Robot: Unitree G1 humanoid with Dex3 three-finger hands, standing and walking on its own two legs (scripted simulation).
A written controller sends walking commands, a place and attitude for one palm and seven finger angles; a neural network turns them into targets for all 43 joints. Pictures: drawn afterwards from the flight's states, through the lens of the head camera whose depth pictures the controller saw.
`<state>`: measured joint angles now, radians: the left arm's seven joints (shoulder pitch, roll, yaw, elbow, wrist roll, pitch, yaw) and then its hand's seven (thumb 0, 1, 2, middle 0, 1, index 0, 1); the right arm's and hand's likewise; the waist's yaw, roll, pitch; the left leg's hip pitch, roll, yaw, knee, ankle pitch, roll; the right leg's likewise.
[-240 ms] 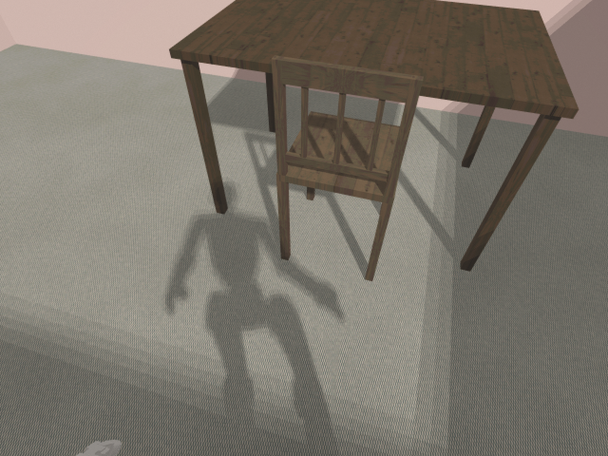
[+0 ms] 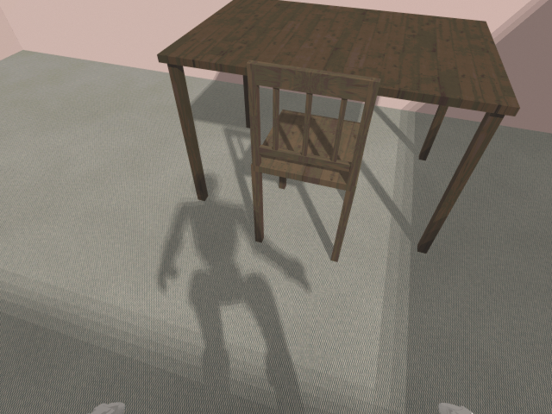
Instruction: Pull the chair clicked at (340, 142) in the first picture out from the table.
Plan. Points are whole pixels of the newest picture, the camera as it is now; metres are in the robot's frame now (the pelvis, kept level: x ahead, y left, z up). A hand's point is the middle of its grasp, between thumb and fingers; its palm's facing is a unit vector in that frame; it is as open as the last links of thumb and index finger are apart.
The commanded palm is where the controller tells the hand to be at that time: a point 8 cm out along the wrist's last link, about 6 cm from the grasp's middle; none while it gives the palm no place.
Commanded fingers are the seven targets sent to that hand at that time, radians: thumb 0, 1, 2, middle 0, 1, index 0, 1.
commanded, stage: stand and wait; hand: left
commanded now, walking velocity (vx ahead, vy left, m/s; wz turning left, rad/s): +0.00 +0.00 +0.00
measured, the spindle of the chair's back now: (306, 125) +0.97 -0.03 -0.11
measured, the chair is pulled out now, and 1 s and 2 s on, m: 0.00 0.00 0.00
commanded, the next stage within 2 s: look at it before walking up in 0.64 s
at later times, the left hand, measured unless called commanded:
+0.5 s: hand out of the picture +0.05 +0.23 -0.15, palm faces -0.02 -0.94 -0.34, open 7.4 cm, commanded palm none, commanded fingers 0.00 0.90 0.90 -0.20 -0.30 -0.20 -0.30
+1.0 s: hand out of the picture +0.06 +0.23 -0.15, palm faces -0.03 -0.94 -0.33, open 7.4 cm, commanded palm none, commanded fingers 0.00 0.90 0.90 -0.20 -0.30 -0.20 -0.30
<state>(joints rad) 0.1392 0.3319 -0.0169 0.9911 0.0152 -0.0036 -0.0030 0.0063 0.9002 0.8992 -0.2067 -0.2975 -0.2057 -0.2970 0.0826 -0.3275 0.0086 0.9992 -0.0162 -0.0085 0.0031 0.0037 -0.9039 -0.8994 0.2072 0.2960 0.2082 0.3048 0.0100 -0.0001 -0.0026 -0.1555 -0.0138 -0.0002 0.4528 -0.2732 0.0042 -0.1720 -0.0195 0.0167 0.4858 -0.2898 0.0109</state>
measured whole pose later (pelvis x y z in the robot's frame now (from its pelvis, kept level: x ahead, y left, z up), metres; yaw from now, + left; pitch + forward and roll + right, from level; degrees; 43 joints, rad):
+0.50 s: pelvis -0.02 -0.02 +0.00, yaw +0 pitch -2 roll +0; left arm 0.16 0.34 0.00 1.08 0.01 -0.01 -0.01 0.01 0.90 0.90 -0.21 -0.30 -0.21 -0.30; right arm 0.15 -0.34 0.01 1.11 -0.01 0.00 0.00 0.00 -0.91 -0.90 0.21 0.30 0.21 0.30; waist 0.00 0.00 0.02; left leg -0.15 0.01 -0.01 0.39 -0.21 -0.02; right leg -0.16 0.01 0.00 0.42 -0.23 -0.01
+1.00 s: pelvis -0.01 -0.01 +0.01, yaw +0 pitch -1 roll +0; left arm 0.15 0.34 0.00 1.09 0.01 -0.01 -0.01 0.01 0.90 0.90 -0.21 -0.30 -0.21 -0.30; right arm 0.13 -0.33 0.01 1.11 -0.01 -0.01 0.00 0.00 -0.90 -0.90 0.21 0.30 0.21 0.30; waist 0.00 -0.01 0.02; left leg -0.14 0.01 0.00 0.38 -0.21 -0.02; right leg -0.16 0.01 0.01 0.40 -0.22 -0.01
